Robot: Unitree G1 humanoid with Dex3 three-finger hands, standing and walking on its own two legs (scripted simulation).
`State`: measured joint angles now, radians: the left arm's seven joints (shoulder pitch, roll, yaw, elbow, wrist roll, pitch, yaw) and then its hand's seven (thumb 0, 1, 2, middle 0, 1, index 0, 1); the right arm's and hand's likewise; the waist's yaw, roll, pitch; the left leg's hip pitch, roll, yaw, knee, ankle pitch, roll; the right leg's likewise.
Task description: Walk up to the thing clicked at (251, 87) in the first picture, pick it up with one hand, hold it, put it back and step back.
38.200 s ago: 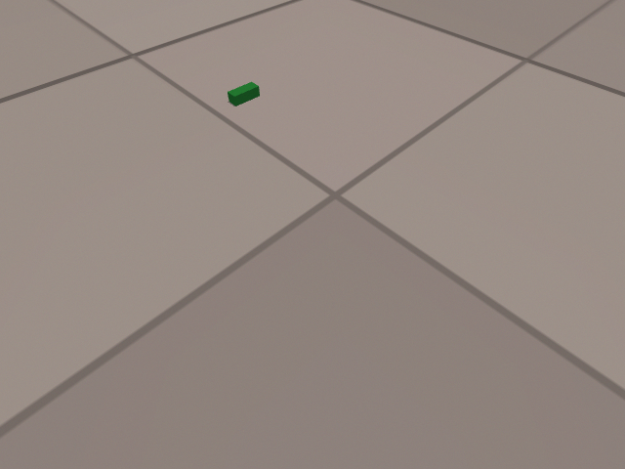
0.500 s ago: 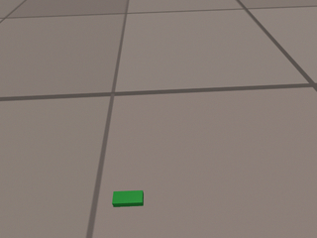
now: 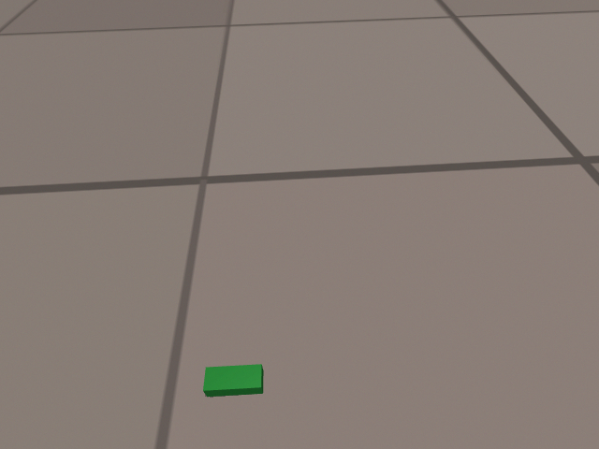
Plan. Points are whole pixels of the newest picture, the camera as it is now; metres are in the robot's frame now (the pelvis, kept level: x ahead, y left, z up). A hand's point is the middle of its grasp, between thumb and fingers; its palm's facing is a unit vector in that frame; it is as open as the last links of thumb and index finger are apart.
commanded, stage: stand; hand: left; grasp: from above
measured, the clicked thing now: (234, 380) +0.44 +0.24 -0.75
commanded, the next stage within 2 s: step back in 0.84 s
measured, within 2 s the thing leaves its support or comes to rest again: neither
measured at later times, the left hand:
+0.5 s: hand out of the picture +0.08 +0.25 -0.16, palm faces +0.00 -0.94 -0.33, open 7.4 cm
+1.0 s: hand out of the picture +0.09 +0.26 -0.16, palm faces -0.02 -0.93 -0.36, open 7.4 cm
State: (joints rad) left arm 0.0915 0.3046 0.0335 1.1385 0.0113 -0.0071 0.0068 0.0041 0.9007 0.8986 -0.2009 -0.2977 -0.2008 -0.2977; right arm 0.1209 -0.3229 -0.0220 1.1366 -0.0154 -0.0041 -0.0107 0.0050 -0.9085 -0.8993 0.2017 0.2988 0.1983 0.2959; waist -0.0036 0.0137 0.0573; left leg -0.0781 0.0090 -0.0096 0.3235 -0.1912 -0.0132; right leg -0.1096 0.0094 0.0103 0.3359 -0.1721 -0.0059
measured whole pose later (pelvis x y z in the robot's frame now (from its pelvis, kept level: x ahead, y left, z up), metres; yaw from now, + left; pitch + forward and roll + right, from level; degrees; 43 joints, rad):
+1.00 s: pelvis -0.02 +0.00 -0.01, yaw -1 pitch -1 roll +0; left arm 0.08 0.36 0.05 1.02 -0.01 0.02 0.00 0.00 0.90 0.90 -0.20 -0.30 -0.20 -0.30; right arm 0.07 -0.37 -0.04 1.05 0.01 0.03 0.00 0.00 -0.91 -0.90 0.20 0.30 0.20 0.30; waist -0.01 0.01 0.13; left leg -0.25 0.01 -0.01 0.57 -0.27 0.01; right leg -0.24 0.02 0.03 0.46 -0.20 -0.02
